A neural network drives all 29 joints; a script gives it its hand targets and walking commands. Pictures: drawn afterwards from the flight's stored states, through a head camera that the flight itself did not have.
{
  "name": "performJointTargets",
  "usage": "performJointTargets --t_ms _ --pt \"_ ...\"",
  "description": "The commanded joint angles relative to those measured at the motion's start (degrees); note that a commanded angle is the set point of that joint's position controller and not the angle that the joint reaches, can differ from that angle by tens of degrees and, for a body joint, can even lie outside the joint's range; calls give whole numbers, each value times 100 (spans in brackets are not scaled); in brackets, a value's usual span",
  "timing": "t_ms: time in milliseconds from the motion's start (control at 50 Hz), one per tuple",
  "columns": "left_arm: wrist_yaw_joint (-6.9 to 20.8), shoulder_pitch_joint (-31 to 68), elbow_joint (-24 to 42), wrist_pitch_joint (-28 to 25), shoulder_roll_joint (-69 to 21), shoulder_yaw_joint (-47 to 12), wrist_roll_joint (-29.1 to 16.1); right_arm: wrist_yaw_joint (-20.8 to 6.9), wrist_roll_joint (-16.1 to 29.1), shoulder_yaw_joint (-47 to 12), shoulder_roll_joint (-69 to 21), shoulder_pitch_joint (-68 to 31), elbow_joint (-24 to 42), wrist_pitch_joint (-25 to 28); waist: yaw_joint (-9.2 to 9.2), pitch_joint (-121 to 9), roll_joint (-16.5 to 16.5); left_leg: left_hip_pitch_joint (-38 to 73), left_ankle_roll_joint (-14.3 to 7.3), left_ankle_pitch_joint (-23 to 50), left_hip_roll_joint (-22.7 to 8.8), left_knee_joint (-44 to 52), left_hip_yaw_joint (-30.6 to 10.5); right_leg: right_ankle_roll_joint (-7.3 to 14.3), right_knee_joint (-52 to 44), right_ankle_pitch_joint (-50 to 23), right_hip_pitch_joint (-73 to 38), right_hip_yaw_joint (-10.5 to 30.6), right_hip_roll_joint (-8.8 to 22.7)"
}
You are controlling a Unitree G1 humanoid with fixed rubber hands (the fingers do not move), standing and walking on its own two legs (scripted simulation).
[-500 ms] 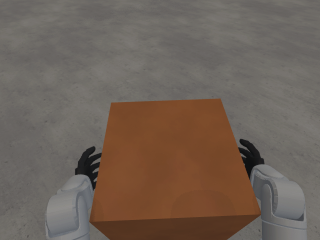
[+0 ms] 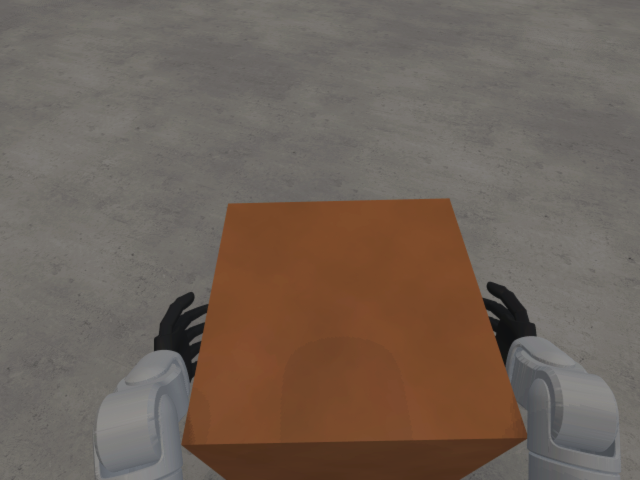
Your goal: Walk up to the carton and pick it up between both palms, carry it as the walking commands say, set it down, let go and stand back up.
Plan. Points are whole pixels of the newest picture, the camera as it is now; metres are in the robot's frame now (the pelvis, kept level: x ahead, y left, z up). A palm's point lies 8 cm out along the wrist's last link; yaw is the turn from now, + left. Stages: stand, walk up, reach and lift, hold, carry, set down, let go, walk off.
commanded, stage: carry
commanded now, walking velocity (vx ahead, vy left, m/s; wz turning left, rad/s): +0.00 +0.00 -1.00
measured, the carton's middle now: (341, 346) +0.29 -0.02 -0.01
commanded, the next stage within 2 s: none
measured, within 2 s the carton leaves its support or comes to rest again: neither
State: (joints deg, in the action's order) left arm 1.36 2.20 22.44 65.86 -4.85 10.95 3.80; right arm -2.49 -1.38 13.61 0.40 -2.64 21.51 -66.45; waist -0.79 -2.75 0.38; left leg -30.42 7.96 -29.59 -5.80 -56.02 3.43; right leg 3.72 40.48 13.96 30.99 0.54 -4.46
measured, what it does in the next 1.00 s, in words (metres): steps to the right, turning right: left foot, then right foot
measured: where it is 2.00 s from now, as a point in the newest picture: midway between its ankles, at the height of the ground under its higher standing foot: outside the picture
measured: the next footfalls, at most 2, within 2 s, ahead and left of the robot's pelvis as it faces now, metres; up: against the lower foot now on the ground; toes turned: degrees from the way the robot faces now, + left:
left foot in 0.08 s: +0.04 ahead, +0.13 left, +0.00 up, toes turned -1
right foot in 0.42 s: -0.03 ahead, -0.18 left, +0.00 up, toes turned -33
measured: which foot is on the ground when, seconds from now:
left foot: up 0.00-0.06, down 0.08-0.40, up 0.42-0.64, down 0.66-0.94, up 0.96-1.00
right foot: down 0.00-0.10, up 0.12-0.40, down 0.42-0.68, up 0.70-0.92, down 0.94-1.00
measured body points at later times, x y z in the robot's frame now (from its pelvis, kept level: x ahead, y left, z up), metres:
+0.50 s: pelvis -0.03 -0.05 -0.01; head -0.01 -0.05 +0.44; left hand +0.30 -0.04 +0.05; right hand +0.09 -0.36 +0.05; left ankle +0.01 +0.12 -0.67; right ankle -0.07 -0.15 -0.71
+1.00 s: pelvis -0.07 -0.08 -0.01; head -0.07 -0.08 +0.44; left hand +0.23 -0.22 +0.07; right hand -0.11 -0.40 +0.06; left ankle +0.05 +0.04 -0.69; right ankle -0.14 -0.15 -0.72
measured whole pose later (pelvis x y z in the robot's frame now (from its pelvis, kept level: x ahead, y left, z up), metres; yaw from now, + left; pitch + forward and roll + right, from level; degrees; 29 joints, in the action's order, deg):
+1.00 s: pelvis -0.07 -0.08 -0.01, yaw -60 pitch +3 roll -2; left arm 1.4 5.6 21.1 65.0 -3.2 10.6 1.9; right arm -2.8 -3.9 12.7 0.5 -2.6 24.1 -65.4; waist 0.8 -3.7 -2.7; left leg -25.4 9.1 -35.6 -17.1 -57.1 10.0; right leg 1.7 42.2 19.4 26.0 -5.8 -0.5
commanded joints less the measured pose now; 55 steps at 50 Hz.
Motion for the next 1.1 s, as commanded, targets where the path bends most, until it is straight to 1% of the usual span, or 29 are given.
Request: performJointTargets --t_ms 0,60,80,100,120,160,200,320,360,380,400,420,440,500,640,660,680,700,720,760,800,860,900,920,940,960,980,1020,1080 --pt "914 2567 1312 -126 -4216 -4521 -1830 -1106 2013 -4802 -4714 -2901 1317 181 218 -1986 703 399 -128 75 273 764 -166 449 -1792 -419 -1528 2236 1441" --pt "907 2415 1335 -92 -4083 -4583 -1792 -1067 1861 -4754 -4581 -2458 1280 161 67 -1962 798 2459 -464 509 343 3093 55 -187 -1756 -510 -456 1598 901" --pt "923 2367 1290 -46 -4026 -4573 -1771 -1046 1752 -4691 -4446 -2233 1206 170 -19 -1837 2 3421 -810 419 -541 3931 -617 -777 -1178 -10 619 662 281" --pt "946 2491 1296 -4 -3990 -4636 -1882 -1028 1714 -4624 -4342 -2187 1059 196 12 -1654 -2117 2885 -1516 1172 -2425 4151 -2123 -651 1349 1358 1222 -388 -179" --pt "939 2805 1666 -25 -3884 -4723 -1960 -1019 1730 -4652 -4493 -2109 1137 184 108 -1329 -1492 2492 -1723 2683 -2904 3829 -1861 -594 2298 1522 1275 -357 420" --pt "954 2610 1205 36 -4063 -4748 -2108 -966 1584 -4547 -4210 -2268 1334 115 99 -1181 -557 2159 -1281 3806 -2149 3381 -394 -523 2650 795 833 -198 752" --pt "939 2535 1129 65 -4034 -4777 -2132 -949 1547 -4483 -4090 -2182 1354 65 92 -1159 -1037 2330 -962 4594 -1682 2942 589 -597 2175 793 693 -567 638" --pt "871 2689 852 148 -3861 -4594 -2241 -959 1521 -4437 -3814 -2171 1114 -14 -32 -1239 -1707 2535 -617 4430 -1886 2305 1034 -516 262 1023 -263 -1203 334" --pt "875 2570 627 151 -3930 -4507 -2186 -994 1552 -4466 -3830 -2147 973 -32 17 -1513 -1258 2293 -299 4763 -1885 1130 1312 -422 -824 322 -1060 -1178 202" --pt "888 2404 453 157 -3986 -4469 -2094 -1021 1598 -4506 -3793 -2229 927 -53 125 -1590 -556 1474 -22 3949 -1710 265 1292 -307 -1265 -409 -1833 -739 388" --pt "910 2143 196 164 -3972 -4352 -2017 -1045 1627 -4525 -3774 -2463 924 -73 177 -1460 824 111 210 537 -1270 -737 1143 32 -1194 -3049 -2522 734 1421" --pt "916 2127 178 114 -3914 -4228 -1874 -1109 1648 -4531 -4094 -2449 900 -75 185 -1667 2097 -1134 477 -1558 -600 -1380 600 707 -797 -6379 -3114 2478 2505" --pt "922 2340 498 83 -4032 -4329 -1945 -1159 1791 -4648 -4336 -2523 870 -22 231 -2015 1566 -1251 407 -1707 -641 -1505 10 939 -453 -6904 -3479 2171 2370" --pt "875 2809 1090 -59 -4355 -4494 -1919 -1256 2169 -4959 -4807 -3291 1152 115 209 -1899 1093 -703 210 -459 -491 -656 -25 667 -716 -3878 -2459 1491 1671" --pt "799 2387 1614 -129 -4183 -4672 -1863 -1126 1968 -4822 -4592 -2423 1467 259 91 -2103 631 1514 -229 753 120 2198 128 386 -562 -1935 -1077 1652 1152" --pt "816 2272 1558 -96 -4121 -4683 -1854 -1100 1837 -4765 -4479 -2183 1394 260 19 -2043 -46 2479 -483 1174 -583 3065 -383 97 11 -925 -88 1179 797" --pt "861 2423 1597 -51 -4074 -4742 -1943 -1066 1726 -4691 -4285 -1982 1183 290 -28 -1813 -2182 2929 -1258 2446 -2390 3767 -1927 -326 1645 1267 1081 -239 -101" --pt "886 2664 1773 -58 -3918 -4780 -2014 -1022 1696 -4704 -4406 -1940 1237 292 56 -1724 -1939 3026 -1718 4154 -2938 3411 -1884 -394 2698 2194 1263 -408 349" --pt "924 2695 1748 -54 -3949 -4814 -2084 -988 1623 -4664 -4392 -1933 1364 264 31 -1574 -1162 2783 -1719 4477 -2725 3232 -1326 -406 2838 1942 1051 -341 623" --pt "996 2499 1283 -19 -4197 -4859 -2201 -919 1434 -4540 -4163 -2059 1466 217 69 -1238 -1018 2330 -1164 3897 -2188 3148 -67 -490 2179 1385 579 -286 962" --pt "981 2501 1229 -8 -4121 -4844 -2242 -914 1469 -4541 -4090 -2049 1420 166 30 -1119 -1286 2190 -857 3959 -1821 2838 740 -524 1316 1214 57 -728 673" --pt "939 2434 1049 49 -3936 -4671 -2244 -889 1483 -4510 -3916 -1927 1221 71 -29 -1129 -1389 2328 -700 4047 -1973 2394 971 -513 303 1163 -452 -1142 408" --pt "927 2191 717 88 -3921 -4534 -2189 -909 1535 -4513 -3853 -1840 1062 6 37 -1352 -931 1980 -382 3959 -1840 1211 1327 -402 -897 452 -1370 -1104 240" --pt "926 2018 477 99 -3922 -4465 -2111 -935 1599 -4533 -3765 -1973 989 -32 161 -1333 -190 1088 -91 2866 -1584 256 1305 -229 -1382 -250 -2079 -465 485" --pt "931 1826 185 108 -3830 -4321 -2030 -969 1625 -4536 -3783 -2125 934 -69 146 -1091 1354 -308 217 -741 -1038 -767 1171 160 -1335 -3077 -2602 1339 1747" --pt "951 1767 112 76 -3814 -4209 -1864 -1046 1599 -4550 -4009 -2050 870 -69 201 -1494 1898 -1064 359 -1740 -597 -1168 342 789 -1100 -5033 -2903 2770 2604" --pt "964 2142 465 44 -3975 -4352 -1962 -1110 1707 -4640 -4184 -2267 846 -26 251 -1757 1475 -1055 300 -1536 -614 -1238 -78 949 -876 -5127 -3157 2409 2346" --pt "946 2576 805 -18 -4244 -4470 -1960 -1212 2041 -4899 -4543 -3008 1068 60 234 -1573 1043 -828 176 -673 -539 -845 -110 730 -1099 -3070 -2530 1826 1836" --pt "894 2807 1267 -96 -4415 -4467 -1954 -1223 2175 -4944 -4807 -3115 1276 158 220 -1745 860 -310 68 -51 -258 -350 -17 667 -1202 -2223 -2053 1715 1597"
